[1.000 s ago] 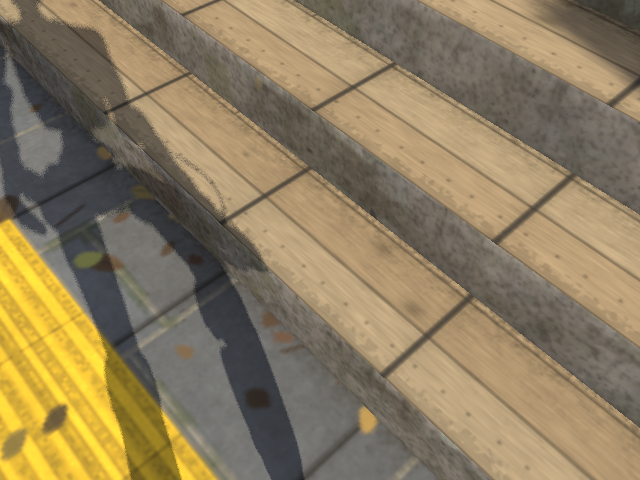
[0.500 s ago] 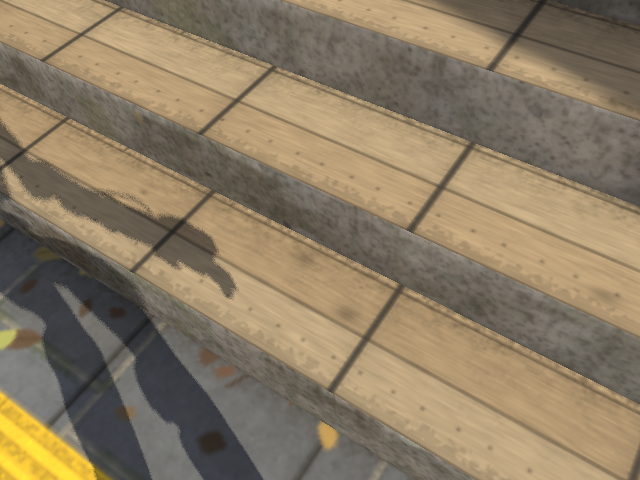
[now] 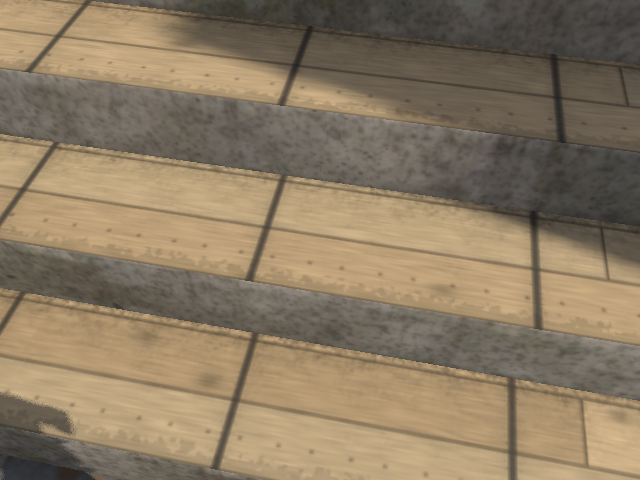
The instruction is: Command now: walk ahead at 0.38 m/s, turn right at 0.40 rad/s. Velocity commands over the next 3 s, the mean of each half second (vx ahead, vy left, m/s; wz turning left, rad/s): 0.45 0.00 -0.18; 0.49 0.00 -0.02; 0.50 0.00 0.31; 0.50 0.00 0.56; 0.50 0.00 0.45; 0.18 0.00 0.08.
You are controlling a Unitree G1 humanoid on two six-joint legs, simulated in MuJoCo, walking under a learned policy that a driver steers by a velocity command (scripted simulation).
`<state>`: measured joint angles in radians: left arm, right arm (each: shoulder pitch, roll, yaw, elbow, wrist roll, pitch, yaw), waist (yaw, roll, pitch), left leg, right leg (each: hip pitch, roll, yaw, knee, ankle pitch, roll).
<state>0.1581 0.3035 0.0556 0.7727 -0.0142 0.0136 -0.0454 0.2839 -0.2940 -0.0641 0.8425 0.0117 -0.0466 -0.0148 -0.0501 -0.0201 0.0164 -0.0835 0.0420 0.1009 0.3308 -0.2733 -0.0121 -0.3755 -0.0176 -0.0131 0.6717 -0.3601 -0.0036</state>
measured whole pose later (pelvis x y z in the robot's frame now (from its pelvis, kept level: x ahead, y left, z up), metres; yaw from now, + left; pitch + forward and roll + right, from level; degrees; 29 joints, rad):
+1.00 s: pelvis +0.36 -0.10 +0.04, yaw -5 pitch +4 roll -2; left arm -0.03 0.08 -0.07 0.55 0.03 0.00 0.02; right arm 0.45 -0.18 -0.01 1.01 0.02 -0.07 -0.01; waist -0.03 0.02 0.01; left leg -0.11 0.08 0.06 0.40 -0.04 0.08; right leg -0.88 0.00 -0.16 1.34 -0.55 -0.11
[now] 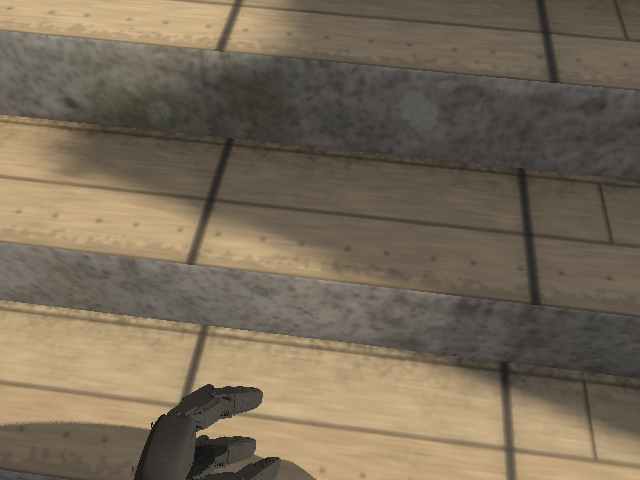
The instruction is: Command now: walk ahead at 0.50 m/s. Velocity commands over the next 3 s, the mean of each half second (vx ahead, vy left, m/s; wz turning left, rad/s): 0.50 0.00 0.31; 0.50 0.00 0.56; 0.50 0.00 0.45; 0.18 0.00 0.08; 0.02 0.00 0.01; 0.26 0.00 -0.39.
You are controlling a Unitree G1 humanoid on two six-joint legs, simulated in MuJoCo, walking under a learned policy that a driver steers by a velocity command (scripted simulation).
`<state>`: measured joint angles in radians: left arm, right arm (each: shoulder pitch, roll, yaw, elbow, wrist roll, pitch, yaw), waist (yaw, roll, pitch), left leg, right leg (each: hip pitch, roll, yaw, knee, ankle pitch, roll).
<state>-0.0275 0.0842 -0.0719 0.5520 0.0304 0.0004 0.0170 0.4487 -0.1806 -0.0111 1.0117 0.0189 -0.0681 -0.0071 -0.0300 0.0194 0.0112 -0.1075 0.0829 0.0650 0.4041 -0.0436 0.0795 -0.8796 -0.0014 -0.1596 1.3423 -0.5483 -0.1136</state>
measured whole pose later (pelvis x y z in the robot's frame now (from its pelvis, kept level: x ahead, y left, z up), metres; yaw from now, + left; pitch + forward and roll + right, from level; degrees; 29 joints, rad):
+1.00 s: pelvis +0.55 +0.02 +0.36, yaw +27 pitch +8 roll -3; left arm -0.09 0.11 -0.08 0.71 0.05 -0.01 -0.02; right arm 0.43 -0.20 0.00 1.00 -0.04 -0.14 0.12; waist -0.04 0.09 -0.18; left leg -0.37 -0.07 -0.26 0.73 -0.08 0.12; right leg -0.93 0.01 -0.08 1.33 -0.56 -0.04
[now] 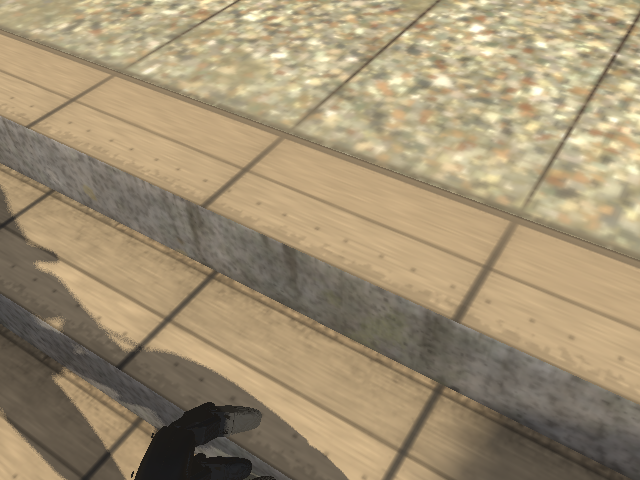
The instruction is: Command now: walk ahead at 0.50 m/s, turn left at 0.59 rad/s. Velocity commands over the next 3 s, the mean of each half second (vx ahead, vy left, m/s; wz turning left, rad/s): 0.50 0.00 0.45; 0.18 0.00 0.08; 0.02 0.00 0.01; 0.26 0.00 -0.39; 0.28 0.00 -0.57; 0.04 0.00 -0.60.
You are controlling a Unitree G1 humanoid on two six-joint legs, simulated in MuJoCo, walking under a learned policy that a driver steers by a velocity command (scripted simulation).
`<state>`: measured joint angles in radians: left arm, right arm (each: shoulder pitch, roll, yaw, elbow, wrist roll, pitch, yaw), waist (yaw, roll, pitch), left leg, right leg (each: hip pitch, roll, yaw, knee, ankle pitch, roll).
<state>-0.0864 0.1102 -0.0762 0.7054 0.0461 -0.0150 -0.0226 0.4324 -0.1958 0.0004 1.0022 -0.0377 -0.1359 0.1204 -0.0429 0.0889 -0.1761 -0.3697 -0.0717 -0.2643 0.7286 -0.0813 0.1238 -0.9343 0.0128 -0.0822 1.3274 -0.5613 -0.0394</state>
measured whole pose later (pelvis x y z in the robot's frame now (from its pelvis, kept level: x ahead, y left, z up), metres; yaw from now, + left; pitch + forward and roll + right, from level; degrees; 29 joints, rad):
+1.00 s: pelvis +0.43 +0.07 +0.17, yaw +15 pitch +0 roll -1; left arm 0.16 0.06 -0.06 0.80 -0.01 0.01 0.09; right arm 0.32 -0.18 -0.02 1.03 0.01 -0.04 -0.02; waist 0.02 0.03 -0.04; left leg -0.18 0.06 0.10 0.47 -0.08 0.05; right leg -0.80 0.01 -0.14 1.41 -0.64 -0.11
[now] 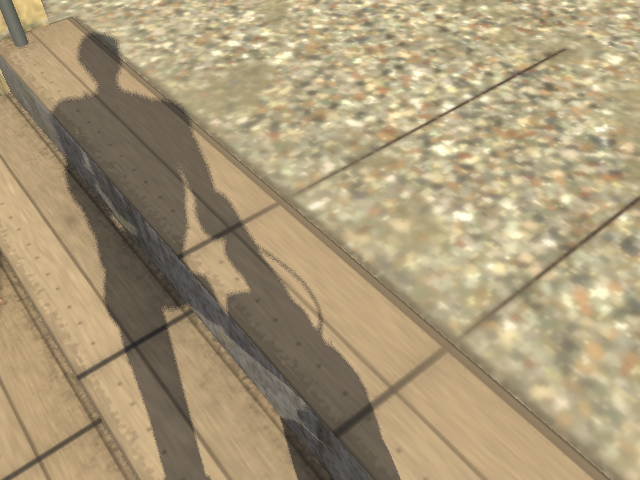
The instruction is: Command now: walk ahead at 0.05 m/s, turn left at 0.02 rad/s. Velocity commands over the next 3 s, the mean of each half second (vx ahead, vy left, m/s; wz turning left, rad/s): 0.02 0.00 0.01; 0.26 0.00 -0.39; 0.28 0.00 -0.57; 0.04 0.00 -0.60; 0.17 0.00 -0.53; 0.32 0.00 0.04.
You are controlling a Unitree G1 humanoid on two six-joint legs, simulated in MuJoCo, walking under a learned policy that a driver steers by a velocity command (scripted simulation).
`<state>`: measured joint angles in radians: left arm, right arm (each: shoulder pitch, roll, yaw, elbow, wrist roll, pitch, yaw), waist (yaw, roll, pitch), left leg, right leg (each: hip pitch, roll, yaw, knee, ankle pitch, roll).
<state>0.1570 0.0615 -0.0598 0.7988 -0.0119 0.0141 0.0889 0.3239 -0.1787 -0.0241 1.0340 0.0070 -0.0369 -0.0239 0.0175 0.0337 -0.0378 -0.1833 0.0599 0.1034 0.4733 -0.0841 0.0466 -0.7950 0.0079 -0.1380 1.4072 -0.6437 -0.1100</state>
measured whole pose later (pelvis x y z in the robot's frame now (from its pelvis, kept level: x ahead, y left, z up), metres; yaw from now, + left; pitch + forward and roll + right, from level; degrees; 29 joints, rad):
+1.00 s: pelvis +0.15 +0.15 -0.05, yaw -12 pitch +4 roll +0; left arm 0.19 0.22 -0.01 0.86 0.03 -0.05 -0.10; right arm 0.48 -0.21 0.03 1.01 -0.11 -0.04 0.10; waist 0.02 0.00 -0.10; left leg -0.23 0.04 0.18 0.59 -0.43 0.02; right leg -1.32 0.06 0.11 2.50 -0.06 -0.15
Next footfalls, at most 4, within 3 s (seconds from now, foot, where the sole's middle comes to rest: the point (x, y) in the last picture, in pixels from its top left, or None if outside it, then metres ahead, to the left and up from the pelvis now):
0.78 left None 0.13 0.25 -0.81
1.20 right None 0.26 0.02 -0.63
1.66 left None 0.48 0.14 -0.63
2.12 right None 0.24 0.04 -0.63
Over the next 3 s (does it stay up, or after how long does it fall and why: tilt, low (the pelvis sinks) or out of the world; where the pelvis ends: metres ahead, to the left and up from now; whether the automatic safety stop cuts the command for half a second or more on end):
stays up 0.56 -0.05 0.31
